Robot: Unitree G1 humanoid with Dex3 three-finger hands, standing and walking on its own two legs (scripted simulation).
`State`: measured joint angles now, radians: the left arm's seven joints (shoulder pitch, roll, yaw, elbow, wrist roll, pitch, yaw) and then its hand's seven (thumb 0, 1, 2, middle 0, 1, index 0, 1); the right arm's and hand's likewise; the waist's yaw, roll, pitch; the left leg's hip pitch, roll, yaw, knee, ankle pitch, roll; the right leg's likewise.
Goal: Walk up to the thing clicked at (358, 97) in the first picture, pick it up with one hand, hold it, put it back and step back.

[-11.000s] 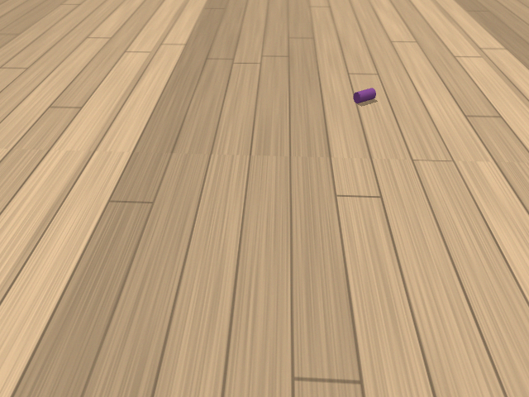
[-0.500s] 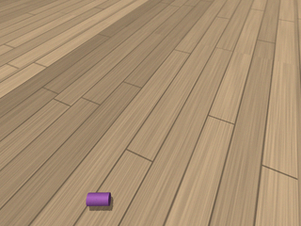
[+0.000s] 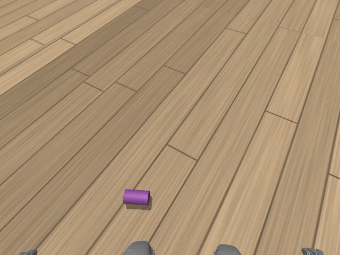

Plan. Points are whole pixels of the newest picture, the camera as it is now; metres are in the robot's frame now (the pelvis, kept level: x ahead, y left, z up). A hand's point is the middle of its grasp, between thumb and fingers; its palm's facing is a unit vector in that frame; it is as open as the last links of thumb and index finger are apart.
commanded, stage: walk up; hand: left
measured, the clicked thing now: (136, 197) +0.44 +0.23 -0.71
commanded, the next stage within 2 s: stand in 1.78 s
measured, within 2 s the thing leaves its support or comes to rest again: neither
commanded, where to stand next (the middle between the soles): +0.04 +0.02 m, yaw -5 degrees
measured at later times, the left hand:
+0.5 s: hand out of the picture +0.10 +0.29 -0.14, palm faces -0.09 -0.94 -0.33, open 7.4 cm
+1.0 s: hand out of the picture +0.12 +0.24 -0.12, palm faces -0.12 -0.94 -0.33, open 7.4 cm
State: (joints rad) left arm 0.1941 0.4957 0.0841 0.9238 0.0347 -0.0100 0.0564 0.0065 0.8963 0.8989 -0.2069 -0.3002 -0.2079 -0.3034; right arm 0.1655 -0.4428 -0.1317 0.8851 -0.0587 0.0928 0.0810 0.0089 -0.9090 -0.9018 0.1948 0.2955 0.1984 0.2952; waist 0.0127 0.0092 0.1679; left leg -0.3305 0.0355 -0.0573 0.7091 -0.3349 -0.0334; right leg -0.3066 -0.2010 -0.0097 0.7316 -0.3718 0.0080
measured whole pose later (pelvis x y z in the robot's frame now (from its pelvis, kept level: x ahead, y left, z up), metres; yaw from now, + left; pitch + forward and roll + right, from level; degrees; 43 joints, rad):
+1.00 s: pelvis +0.00 +0.01 +0.03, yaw -5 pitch -3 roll +0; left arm 0.09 0.34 0.01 1.05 0.00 0.00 -0.02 0.01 0.90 0.90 -0.20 -0.30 -0.21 -0.30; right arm 0.17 -0.36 0.00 1.05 -0.01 -0.01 0.02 0.01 -0.91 -0.90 0.20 0.30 0.20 0.30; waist -0.02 0.01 0.08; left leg -0.15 0.04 0.01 0.44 -0.23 -0.04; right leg -0.17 -0.01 0.04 0.47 -0.25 0.01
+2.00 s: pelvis +0.01 +0.01 +0.04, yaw -6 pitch -2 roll +0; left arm 0.10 0.35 0.00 1.13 0.01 -0.01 -0.01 0.01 0.90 0.90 -0.20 -0.30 -0.20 -0.30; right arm 0.10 -0.35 -0.01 1.14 -0.01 0.00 0.01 0.01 -0.91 -0.90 0.20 0.30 0.20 0.30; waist -0.01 0.00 0.06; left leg -0.10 0.04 0.02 0.32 -0.18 -0.04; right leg -0.12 -0.01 0.05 0.35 -0.19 0.02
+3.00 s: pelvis +0.01 +0.01 +0.04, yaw -5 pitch -2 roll +0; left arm 0.12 0.36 -0.01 1.11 0.01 -0.01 -0.01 0.01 0.90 0.90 -0.20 -0.30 -0.20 -0.30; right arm 0.11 -0.36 0.00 1.13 -0.01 0.00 0.01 0.01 -0.91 -0.90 0.20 0.30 0.20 0.30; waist -0.01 0.00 0.06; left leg -0.10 0.04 0.01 0.32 -0.18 -0.04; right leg -0.12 -0.01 0.04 0.35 -0.19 0.02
